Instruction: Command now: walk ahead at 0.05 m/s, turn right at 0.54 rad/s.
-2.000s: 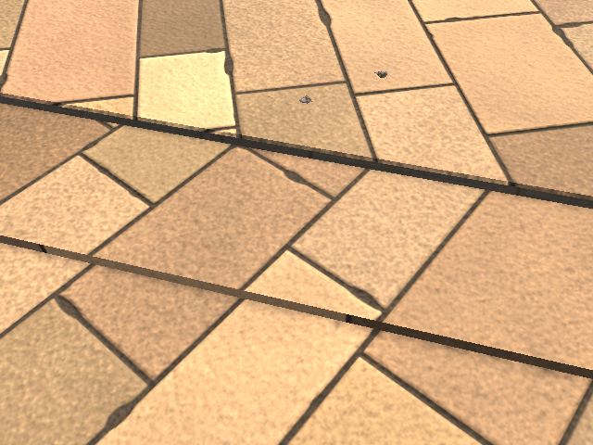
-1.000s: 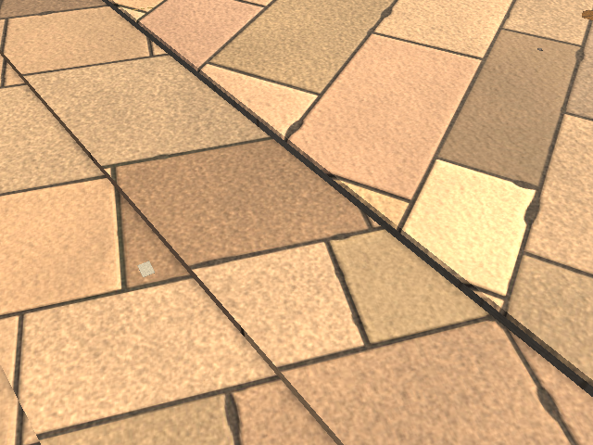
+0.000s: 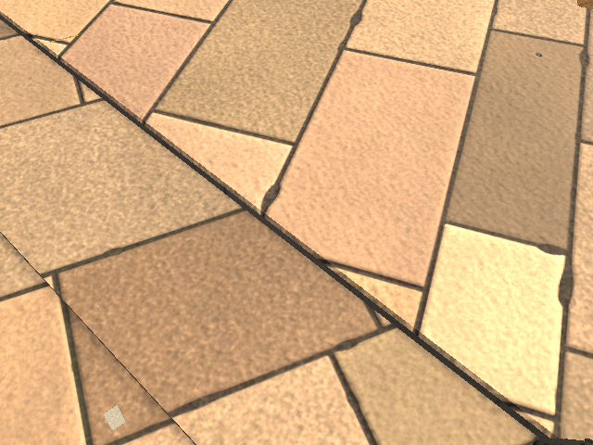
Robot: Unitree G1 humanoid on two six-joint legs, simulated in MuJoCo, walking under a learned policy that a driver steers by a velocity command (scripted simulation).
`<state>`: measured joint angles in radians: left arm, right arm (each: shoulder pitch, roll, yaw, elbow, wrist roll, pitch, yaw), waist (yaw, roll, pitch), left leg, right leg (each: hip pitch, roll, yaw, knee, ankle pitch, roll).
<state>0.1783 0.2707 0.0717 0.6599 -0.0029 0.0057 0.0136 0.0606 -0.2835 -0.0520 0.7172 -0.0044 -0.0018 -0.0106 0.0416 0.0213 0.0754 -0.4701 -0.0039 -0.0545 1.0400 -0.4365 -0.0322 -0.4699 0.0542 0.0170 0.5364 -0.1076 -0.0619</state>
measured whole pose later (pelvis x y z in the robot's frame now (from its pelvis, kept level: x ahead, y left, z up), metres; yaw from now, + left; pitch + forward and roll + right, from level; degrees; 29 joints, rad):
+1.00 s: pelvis +0.02 +0.02 -0.02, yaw -32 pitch +1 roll -1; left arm 0.11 0.24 0.04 0.59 0.00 0.03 0.02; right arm 0.23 -0.29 -0.07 0.70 0.02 0.05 -0.02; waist -0.03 0.01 -0.04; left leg -0.38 0.03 0.11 0.92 -0.46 -0.04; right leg -0.36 0.06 0.05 0.59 -0.57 -0.09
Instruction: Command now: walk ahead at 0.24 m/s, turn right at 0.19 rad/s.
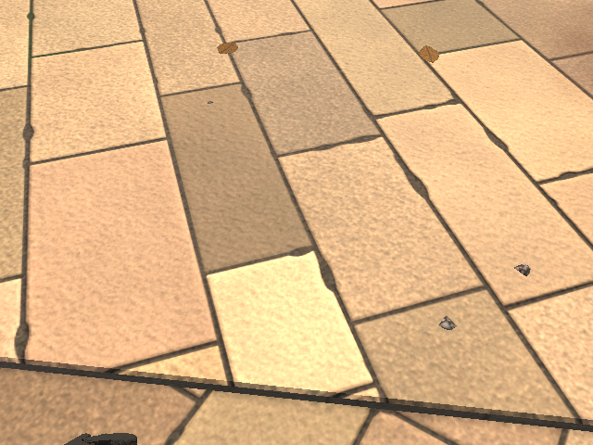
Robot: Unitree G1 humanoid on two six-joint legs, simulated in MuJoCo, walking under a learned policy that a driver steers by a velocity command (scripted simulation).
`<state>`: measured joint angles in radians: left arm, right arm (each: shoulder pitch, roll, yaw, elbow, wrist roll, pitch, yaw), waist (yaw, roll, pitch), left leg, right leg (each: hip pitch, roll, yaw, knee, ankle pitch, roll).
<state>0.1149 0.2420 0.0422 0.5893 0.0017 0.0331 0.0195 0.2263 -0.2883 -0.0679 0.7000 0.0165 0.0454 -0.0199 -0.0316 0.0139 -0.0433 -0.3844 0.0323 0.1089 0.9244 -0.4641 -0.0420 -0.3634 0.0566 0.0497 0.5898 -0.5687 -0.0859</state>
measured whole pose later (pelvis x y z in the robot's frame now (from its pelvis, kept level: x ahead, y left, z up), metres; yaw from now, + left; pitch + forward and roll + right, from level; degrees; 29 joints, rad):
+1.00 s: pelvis +0.41 -0.09 +0.04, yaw -1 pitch +2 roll -1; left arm 0.42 0.22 0.03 0.88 -0.01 -0.06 0.01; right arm 0.05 -0.21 -0.03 0.72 0.02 -0.06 0.04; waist 0.08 0.04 0.00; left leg -0.70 0.09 0.02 0.67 0.01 0.01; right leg 0.07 0.05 -0.08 0.19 -0.30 -0.05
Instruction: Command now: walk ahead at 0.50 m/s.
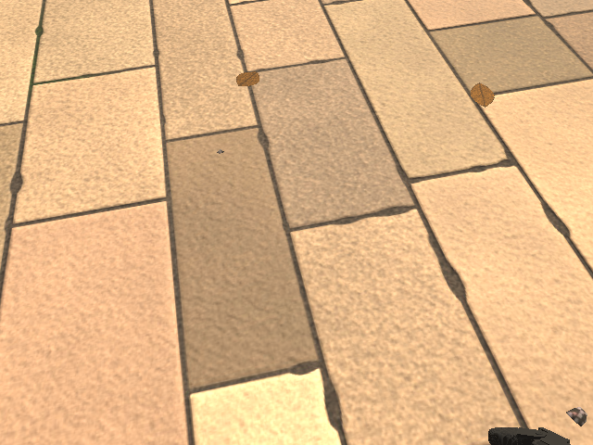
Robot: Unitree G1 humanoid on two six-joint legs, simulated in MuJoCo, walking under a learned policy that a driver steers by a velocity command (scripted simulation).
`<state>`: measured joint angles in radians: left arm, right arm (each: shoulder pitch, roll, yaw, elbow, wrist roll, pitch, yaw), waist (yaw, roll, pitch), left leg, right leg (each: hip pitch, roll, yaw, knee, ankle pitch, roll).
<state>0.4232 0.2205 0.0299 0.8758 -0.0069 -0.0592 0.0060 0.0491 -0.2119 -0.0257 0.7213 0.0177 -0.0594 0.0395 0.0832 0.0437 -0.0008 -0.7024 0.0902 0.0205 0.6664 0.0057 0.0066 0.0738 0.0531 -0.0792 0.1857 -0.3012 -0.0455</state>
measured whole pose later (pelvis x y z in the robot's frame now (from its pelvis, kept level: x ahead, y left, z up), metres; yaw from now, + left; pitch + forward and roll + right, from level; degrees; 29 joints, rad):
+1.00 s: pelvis +0.51 +0.03 +0.03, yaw +22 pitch +1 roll -2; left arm 0.35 0.27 0.07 0.94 -0.01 -0.07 0.02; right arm 0.04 -0.24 -0.06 0.63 0.03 -0.02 0.06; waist 0.10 0.03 0.04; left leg -0.61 0.06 0.06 0.66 -0.10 0.08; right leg 0.12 -0.04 -0.28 0.28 -0.40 0.05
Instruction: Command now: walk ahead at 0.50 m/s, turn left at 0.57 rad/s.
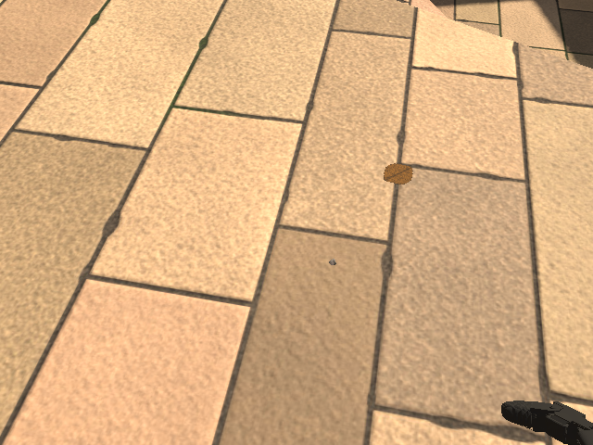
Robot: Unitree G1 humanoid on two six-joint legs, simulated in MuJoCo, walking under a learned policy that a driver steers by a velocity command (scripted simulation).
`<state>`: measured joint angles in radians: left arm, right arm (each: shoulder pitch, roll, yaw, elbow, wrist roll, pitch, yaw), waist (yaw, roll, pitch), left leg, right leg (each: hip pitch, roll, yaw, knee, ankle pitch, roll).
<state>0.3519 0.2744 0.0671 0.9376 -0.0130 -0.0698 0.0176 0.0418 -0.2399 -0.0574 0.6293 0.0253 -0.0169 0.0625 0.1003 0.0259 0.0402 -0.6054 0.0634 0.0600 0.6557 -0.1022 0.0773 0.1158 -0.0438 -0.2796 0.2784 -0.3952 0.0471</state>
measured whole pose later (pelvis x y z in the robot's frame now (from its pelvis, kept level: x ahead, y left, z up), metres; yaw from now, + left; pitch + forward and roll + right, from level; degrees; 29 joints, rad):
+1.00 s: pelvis +0.55 +0.08 +0.01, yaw +17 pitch +3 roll -2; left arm 0.38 0.28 0.05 0.86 -0.02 -0.07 -0.01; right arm 0.06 -0.25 -0.03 0.65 0.02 -0.07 0.03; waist 0.10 0.03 0.01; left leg -0.59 0.07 -0.03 0.55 0.00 0.01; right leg 0.00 0.04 -0.02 0.25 -0.30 -0.02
